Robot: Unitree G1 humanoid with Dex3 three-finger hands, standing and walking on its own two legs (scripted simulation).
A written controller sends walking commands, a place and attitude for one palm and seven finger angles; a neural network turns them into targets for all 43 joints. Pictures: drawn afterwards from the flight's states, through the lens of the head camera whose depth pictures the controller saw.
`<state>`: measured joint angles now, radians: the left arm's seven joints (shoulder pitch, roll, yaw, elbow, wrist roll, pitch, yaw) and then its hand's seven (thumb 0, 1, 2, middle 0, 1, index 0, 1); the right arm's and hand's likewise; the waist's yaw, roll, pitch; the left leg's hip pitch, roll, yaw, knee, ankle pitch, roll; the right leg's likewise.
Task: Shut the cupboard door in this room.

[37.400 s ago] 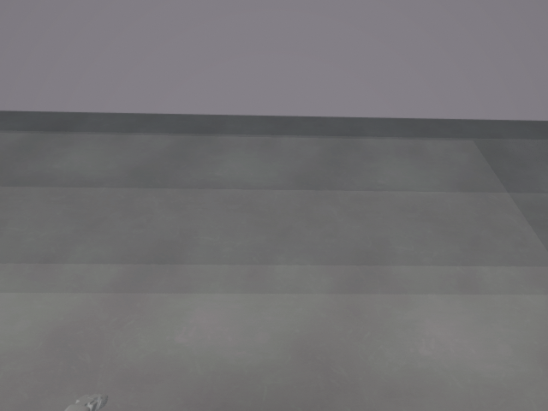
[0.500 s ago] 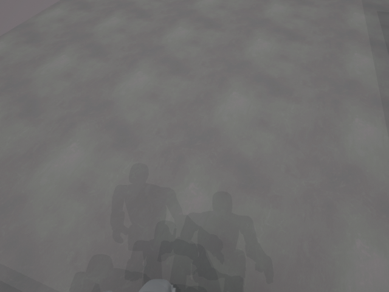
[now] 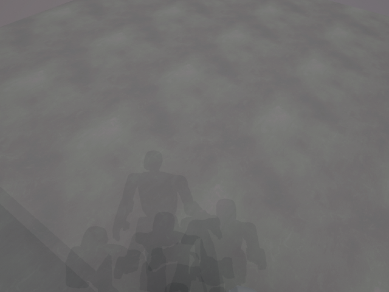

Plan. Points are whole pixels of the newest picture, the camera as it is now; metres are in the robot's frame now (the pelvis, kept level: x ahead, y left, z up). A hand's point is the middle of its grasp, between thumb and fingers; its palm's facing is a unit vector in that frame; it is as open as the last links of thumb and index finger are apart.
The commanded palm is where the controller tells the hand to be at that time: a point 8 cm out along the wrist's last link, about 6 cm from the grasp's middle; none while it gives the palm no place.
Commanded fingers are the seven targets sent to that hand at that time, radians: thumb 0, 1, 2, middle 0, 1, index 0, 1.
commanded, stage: turn or walk to find it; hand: left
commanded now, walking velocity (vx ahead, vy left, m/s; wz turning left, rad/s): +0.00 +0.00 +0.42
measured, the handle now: out of the picture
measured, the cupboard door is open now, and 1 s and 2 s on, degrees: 96 96 96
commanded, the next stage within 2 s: none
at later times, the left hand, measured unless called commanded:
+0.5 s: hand out of the picture +0.00 +0.16 -0.16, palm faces +0.25 -0.94 -0.25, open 7.4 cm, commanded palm none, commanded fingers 0.00 0.90 0.90 -0.20 -0.30 -0.20 -0.30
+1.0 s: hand out of the picture +0.00 +0.21 -0.16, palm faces +0.43 -0.86 -0.26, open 7.4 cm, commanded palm none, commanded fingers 0.00 0.90 0.90 -0.20 -0.30 -0.20 -0.30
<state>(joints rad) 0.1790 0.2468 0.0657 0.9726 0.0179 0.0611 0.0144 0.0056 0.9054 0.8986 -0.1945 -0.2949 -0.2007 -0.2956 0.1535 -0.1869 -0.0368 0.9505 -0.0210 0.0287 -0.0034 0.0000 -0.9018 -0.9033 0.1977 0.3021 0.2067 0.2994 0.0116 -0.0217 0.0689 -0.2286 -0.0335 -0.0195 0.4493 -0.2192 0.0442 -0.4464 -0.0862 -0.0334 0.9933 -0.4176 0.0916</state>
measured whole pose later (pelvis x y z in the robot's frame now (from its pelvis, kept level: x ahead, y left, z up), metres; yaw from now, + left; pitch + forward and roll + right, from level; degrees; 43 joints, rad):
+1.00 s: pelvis +0.00 -0.02 +0.00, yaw +25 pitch +1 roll +0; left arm 0.13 0.23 0.05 0.94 0.01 0.05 0.01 0.00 0.91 0.90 -0.19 -0.29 -0.20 -0.30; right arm 0.17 -0.19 -0.05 0.95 -0.03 0.04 0.00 0.00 -0.90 -0.90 0.20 0.30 0.21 0.30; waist -0.01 0.00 0.08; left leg -0.24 -0.03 -0.06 0.49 -0.26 0.01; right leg -0.38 -0.06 -0.05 0.78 -0.43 0.09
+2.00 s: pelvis +0.01 -0.06 -0.01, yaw +52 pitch +0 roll +1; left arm 0.15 0.17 0.04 0.92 0.02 0.01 0.02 0.00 0.90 0.90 -0.20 -0.30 -0.20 -0.30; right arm 0.20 -0.22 -0.07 0.97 -0.02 0.07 0.00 0.00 -0.90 -0.90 0.20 0.30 0.21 0.30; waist -0.02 0.05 0.07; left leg -0.40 -0.05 -0.08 0.80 -0.44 -0.02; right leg -0.28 -0.05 -0.10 0.59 -0.31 -0.02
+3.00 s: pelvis +0.01 -0.08 +0.00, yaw +78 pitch +0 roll +2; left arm 0.17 0.16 0.04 0.92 0.02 0.01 0.03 0.00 0.90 0.90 -0.20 -0.30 -0.21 -0.30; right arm 0.21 -0.24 -0.09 0.99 -0.02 0.08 0.01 0.00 -0.91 -0.90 0.20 0.30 0.20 0.30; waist -0.03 0.04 0.08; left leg -0.48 -0.03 -0.03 1.12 -0.42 -0.04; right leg -0.23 -0.08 -0.14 0.53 -0.29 -0.02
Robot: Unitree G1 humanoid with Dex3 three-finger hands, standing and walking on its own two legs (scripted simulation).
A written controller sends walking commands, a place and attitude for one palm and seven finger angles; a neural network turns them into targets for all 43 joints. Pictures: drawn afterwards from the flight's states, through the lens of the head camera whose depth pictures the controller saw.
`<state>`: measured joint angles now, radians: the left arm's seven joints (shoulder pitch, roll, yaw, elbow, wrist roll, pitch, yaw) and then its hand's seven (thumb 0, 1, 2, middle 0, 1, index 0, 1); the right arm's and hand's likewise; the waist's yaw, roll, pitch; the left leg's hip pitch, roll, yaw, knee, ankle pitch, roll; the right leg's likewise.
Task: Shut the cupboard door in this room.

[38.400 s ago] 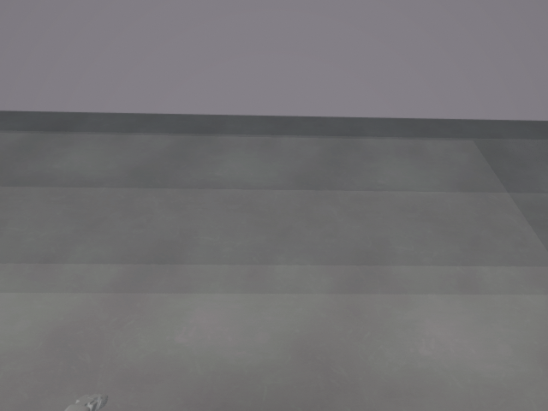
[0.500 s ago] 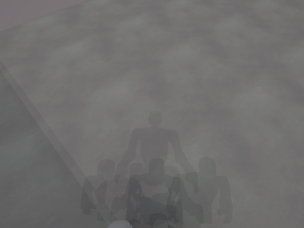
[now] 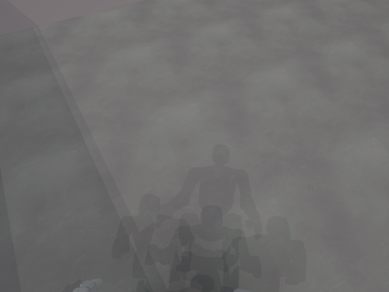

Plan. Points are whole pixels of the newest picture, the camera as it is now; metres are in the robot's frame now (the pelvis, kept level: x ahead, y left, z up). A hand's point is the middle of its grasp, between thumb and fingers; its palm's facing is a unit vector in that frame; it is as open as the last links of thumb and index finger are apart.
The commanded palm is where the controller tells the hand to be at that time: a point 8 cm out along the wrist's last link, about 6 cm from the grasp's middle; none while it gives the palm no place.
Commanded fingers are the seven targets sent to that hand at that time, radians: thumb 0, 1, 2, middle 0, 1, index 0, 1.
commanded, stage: turn or walk to find it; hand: left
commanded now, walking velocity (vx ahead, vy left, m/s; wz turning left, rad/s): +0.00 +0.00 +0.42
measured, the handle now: out of the picture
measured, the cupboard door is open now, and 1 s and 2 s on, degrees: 96 96 96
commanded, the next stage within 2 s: none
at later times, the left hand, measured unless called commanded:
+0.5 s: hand out of the picture -0.03 +0.20 -0.18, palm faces +0.30 -0.92 -0.25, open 7.4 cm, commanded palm none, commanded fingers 0.00 0.90 0.90 -0.20 -0.30 -0.20 -0.30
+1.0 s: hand out of the picture +0.01 +0.18 -0.15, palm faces +0.43 -0.86 -0.28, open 7.4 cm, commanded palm none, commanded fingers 0.00 0.90 0.90 -0.20 -0.30 -0.20 -0.30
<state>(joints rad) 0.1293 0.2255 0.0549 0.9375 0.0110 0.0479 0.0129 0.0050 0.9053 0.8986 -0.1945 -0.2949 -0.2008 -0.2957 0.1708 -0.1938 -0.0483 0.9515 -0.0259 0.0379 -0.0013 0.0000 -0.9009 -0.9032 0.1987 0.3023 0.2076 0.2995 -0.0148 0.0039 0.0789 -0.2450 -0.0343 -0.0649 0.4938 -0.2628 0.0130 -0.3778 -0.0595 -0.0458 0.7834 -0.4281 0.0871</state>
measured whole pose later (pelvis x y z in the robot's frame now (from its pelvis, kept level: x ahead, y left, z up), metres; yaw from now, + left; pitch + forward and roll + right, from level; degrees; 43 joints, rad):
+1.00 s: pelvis +0.00 -0.04 -0.01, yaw +27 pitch +0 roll +1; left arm 0.15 0.17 0.04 0.92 0.02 0.01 0.02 0.00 0.90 0.90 -0.20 -0.30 -0.20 -0.30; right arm 0.20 -0.22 -0.07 0.97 -0.02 0.07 0.00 0.00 -0.90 -0.90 0.20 0.30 0.21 0.30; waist -0.02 0.05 0.07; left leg -0.40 -0.05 -0.08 0.80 -0.44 -0.02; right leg -0.28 -0.05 -0.10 0.59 -0.31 -0.02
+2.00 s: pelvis -0.01 -0.06 +0.00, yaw +53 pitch +0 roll +2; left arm 0.17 0.16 0.04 0.92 0.02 0.01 0.03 0.00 0.90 0.90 -0.20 -0.30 -0.21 -0.30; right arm 0.21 -0.24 -0.09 0.99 -0.02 0.08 0.01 0.00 -0.91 -0.90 0.20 0.30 0.20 0.30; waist -0.03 0.04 0.08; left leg -0.48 -0.03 -0.03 1.12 -0.42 -0.04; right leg -0.23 -0.08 -0.14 0.53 -0.29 -0.02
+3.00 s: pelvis -0.03 -0.06 +0.00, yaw +79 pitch +0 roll +2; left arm 0.21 0.18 0.05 0.95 0.03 0.01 0.02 0.00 0.90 0.90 -0.20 -0.30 -0.21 -0.30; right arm 0.19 -0.23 -0.07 1.00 -0.01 0.08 0.01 0.00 -0.91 -0.90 0.19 0.30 0.20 0.30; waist 0.00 -0.02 0.10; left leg -0.35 0.03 0.03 0.82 -0.46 -0.05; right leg -0.24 -0.14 -0.23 0.54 -0.29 0.00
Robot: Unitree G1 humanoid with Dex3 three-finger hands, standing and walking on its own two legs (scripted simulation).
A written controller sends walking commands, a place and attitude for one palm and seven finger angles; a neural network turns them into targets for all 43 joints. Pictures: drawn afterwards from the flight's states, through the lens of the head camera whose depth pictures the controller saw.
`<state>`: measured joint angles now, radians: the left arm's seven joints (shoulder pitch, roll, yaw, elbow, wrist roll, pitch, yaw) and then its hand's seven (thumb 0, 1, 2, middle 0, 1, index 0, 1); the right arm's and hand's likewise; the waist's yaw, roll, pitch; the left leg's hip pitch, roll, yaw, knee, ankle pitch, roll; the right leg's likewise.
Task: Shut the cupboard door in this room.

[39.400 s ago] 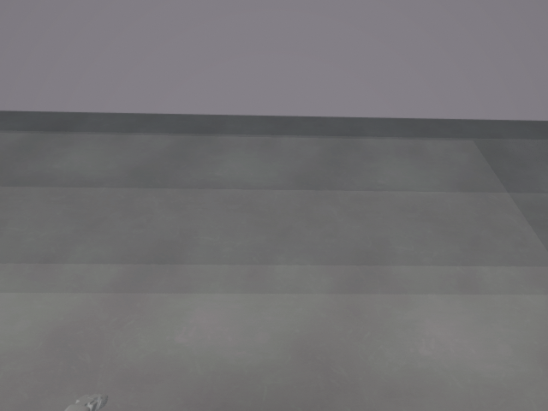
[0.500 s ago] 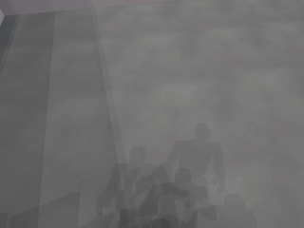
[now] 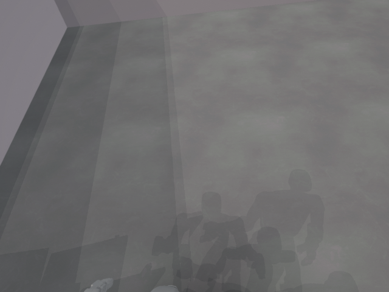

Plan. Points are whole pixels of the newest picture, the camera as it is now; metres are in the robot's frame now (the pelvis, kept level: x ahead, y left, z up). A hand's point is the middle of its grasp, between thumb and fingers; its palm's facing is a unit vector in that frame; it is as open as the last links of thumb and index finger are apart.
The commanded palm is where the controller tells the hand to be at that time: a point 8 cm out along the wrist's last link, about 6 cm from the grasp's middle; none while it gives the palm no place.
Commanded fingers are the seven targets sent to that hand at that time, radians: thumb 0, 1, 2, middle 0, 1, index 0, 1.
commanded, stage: turn or walk to find it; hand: left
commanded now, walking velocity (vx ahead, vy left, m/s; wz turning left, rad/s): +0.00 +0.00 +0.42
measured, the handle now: out of the picture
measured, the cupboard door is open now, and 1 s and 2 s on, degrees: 96 96 96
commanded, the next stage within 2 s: none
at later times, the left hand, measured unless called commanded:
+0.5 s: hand out of the picture -0.05 +0.25 -0.18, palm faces +0.28 -0.93 -0.25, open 7.4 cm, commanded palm none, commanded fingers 0.00 0.90 0.90 -0.20 -0.30 -0.20 -0.30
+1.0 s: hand out of the picture -0.02 +0.20 -0.14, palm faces +0.43 -0.86 -0.27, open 7.4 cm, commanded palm none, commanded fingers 0.00 0.90 0.90 -0.20 -0.30 -0.20 -0.30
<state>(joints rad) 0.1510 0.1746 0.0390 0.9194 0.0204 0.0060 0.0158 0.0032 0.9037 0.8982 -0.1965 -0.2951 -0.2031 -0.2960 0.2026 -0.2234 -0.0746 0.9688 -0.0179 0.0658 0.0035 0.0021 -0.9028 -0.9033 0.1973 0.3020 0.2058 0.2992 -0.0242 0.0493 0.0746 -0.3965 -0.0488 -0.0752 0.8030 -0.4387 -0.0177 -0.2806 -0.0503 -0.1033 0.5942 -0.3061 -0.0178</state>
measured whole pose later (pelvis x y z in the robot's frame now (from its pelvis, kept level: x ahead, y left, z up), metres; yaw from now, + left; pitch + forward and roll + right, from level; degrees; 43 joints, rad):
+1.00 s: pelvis -0.02 -0.01 +0.01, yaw +26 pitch +0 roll +2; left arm 0.17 0.16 0.04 0.92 0.02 0.01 0.03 0.00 0.90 0.90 -0.20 -0.30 -0.21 -0.30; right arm 0.21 -0.24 -0.09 0.99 -0.02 0.08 0.01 0.00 -0.91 -0.90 0.20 0.30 0.20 0.30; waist -0.03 0.04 0.08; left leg -0.48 -0.03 -0.03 1.12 -0.42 -0.04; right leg -0.23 -0.08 -0.14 0.53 -0.29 -0.02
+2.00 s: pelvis -0.04 -0.01 +0.01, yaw +52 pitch +0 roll +2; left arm 0.21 0.18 0.05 0.95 0.03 0.01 0.02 0.00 0.90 0.90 -0.20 -0.30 -0.21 -0.30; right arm 0.19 -0.23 -0.07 1.00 -0.01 0.08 0.01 0.00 -0.91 -0.90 0.19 0.30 0.20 0.30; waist 0.00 -0.02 0.10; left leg -0.35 0.03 0.03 0.82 -0.46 -0.05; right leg -0.24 -0.14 -0.23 0.54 -0.29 0.00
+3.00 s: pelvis -0.08 +0.00 +0.00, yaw +78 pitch +0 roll +0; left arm 0.25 0.25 0.07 1.00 0.02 0.06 0.02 0.00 0.90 0.90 -0.20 -0.30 -0.21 -0.30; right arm 0.13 -0.20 -0.05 0.96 -0.02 0.03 0.01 0.00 -0.91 -0.90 0.19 0.30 0.20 0.30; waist 0.02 -0.06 0.09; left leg -0.27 0.00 0.07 0.60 -0.33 0.03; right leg -0.34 -0.15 -0.15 0.86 -0.54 0.06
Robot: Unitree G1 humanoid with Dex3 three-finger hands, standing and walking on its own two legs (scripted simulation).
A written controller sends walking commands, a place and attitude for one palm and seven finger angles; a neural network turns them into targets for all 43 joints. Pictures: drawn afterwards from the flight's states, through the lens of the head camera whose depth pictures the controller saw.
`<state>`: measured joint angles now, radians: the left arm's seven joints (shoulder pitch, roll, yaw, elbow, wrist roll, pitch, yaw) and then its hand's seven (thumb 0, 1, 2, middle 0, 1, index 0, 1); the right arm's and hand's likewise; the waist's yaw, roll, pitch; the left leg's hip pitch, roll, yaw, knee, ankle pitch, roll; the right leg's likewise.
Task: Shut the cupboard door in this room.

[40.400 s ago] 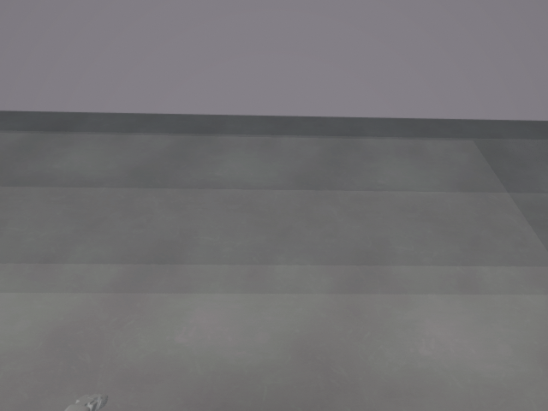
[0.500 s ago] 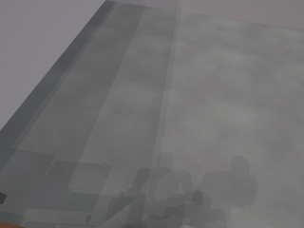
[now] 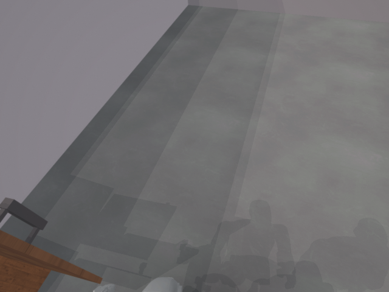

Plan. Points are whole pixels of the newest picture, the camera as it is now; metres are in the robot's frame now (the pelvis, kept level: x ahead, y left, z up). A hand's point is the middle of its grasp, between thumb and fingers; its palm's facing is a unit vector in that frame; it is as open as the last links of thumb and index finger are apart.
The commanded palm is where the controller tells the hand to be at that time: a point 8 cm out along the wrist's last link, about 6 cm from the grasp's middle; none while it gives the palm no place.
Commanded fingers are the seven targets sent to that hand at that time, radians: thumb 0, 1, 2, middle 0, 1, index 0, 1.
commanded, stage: turn or walk to find it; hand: left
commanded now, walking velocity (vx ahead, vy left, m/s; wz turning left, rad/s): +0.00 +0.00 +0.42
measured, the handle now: (19, 224) +0.25 +0.40 -0.01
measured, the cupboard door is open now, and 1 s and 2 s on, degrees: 96 96 96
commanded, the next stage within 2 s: none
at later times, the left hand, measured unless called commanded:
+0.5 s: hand out of the picture +0.00 +0.27 -0.17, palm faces +0.25 -0.93 -0.25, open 7.4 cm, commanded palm none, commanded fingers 0.00 0.90 0.90 -0.20 -0.30 -0.20 -0.30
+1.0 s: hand out of the picture -0.05 +0.21 -0.17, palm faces +0.45 -0.86 -0.24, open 7.4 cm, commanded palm none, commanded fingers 0.00 0.90 0.90 -0.20 -0.30 -0.20 -0.30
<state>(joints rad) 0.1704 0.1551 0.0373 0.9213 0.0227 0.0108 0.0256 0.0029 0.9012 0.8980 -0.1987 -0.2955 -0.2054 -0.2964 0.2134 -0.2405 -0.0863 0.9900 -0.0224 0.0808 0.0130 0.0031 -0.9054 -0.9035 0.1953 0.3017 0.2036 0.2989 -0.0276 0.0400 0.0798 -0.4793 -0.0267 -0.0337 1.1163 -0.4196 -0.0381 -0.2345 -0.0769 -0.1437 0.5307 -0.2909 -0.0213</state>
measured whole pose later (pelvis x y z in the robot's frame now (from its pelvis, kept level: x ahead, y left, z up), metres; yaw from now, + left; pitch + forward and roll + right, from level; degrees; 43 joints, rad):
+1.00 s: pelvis -0.02 +0.01 +0.00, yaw +26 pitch +0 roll +2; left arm 0.21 0.18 0.05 0.95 0.03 0.01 0.02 0.00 0.90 0.90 -0.20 -0.30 -0.21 -0.30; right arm 0.19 -0.23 -0.07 1.00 -0.01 0.08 0.01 0.00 -0.91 -0.90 0.19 0.30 0.20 0.30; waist 0.00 -0.02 0.10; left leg -0.35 0.03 0.03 0.82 -0.46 -0.05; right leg -0.24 -0.14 -0.23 0.54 -0.29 0.00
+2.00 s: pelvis -0.05 +0.03 -0.01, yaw +51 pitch +0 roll +0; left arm 0.25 0.25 0.07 1.00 0.02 0.06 0.02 0.00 0.90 0.90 -0.20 -0.30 -0.21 -0.30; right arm 0.13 -0.20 -0.05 0.96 -0.02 0.03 0.01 0.00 -0.91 -0.90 0.19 0.30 0.20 0.30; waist 0.02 -0.06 0.09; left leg -0.27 0.00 0.07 0.60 -0.33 0.03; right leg -0.34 -0.15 -0.15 0.86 -0.54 0.06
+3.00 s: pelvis -0.05 +0.04 +0.00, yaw +62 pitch -1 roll +1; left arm 0.24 0.17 0.02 1.11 0.02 0.02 0.03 0.00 0.91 0.90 -0.20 -0.29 -0.20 -0.30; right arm 0.18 -0.17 -0.03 1.09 -0.01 0.01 -0.03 0.00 -0.93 -0.90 0.20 0.30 0.21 0.30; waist 0.01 0.00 0.05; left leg -0.19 -0.02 0.05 0.51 -0.30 0.03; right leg -0.20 -0.08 -0.09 0.53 -0.30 0.03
